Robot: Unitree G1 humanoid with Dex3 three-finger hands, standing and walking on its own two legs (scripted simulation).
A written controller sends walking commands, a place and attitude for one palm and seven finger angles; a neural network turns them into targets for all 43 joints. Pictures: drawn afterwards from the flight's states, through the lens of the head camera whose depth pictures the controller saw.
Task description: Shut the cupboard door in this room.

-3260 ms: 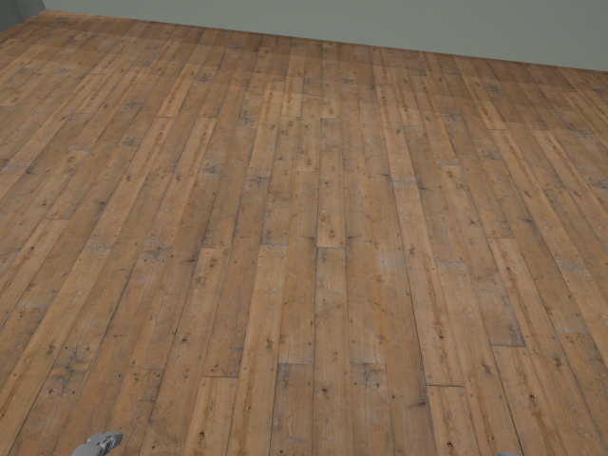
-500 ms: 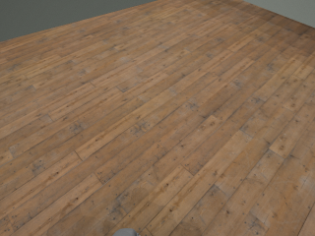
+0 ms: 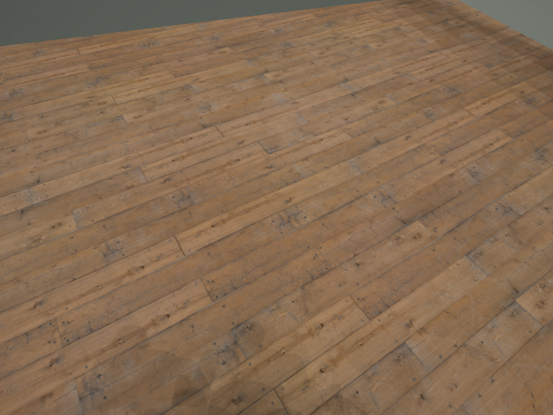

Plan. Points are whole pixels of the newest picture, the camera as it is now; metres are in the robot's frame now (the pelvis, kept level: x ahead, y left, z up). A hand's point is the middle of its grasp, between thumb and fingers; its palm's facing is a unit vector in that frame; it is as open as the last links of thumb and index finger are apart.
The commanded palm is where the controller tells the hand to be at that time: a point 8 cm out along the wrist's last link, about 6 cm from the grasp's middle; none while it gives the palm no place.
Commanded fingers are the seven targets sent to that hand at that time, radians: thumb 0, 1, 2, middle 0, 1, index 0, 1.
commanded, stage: turn or walk to find it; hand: left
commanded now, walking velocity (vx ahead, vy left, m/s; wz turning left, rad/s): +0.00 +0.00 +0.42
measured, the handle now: out of the picture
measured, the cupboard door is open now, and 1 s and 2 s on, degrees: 98 98 98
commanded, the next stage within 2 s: none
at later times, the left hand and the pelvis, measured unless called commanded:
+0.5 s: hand out of the picture -0.04 +0.20 -0.18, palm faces +0.28 -0.93 -0.23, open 7.4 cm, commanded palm none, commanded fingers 0.00 0.90 0.90 -0.20 -0.30 -0.20 -0.30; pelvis -0.03 +0.00 -0.01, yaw +15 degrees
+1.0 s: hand out of the picture -0.05 +0.20 -0.15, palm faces +0.44 -0.85 -0.28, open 7.4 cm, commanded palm none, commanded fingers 0.00 0.90 0.90 -0.20 -0.30 -0.20 -0.30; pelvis -0.06 -0.03 -0.01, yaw +26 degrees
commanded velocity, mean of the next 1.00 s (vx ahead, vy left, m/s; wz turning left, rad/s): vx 0.00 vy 0.00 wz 0.42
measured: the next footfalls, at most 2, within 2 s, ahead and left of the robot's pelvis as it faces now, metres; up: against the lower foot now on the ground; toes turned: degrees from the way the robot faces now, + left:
right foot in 0.12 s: +0.02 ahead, -0.14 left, +0.00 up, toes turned +1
left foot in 0.52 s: -0.03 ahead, +0.13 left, +0.00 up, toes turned +20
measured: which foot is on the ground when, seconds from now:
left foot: down 0.00-0.12, up 0.14-0.50, down 0.52-0.94, up 0.96-1.00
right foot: up 0.00-0.10, down 0.12-0.52, up 0.54-0.92, down 0.94-1.00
